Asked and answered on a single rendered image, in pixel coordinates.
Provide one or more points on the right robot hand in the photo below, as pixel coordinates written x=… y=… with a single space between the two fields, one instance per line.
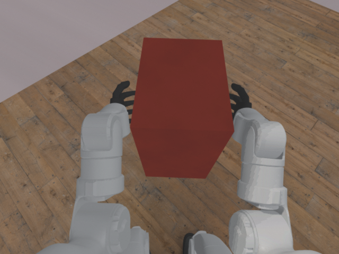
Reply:
x=242 y=101

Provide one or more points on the right robot forearm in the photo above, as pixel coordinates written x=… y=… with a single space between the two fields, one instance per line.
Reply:
x=263 y=157

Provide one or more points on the left robot upper arm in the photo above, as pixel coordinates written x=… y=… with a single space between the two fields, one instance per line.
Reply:
x=97 y=228

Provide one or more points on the right robot upper arm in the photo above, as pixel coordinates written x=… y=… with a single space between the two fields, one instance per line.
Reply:
x=261 y=232

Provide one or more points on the carton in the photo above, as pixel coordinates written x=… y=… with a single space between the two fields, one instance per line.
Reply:
x=181 y=118

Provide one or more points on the left robot hand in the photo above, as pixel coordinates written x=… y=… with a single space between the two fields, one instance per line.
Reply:
x=118 y=96

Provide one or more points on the left robot forearm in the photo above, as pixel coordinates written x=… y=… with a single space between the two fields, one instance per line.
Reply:
x=101 y=151

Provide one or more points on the right robot thigh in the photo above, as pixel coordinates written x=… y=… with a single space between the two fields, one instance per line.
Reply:
x=204 y=243

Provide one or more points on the robot right foot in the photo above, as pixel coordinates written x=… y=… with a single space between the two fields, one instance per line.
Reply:
x=186 y=242

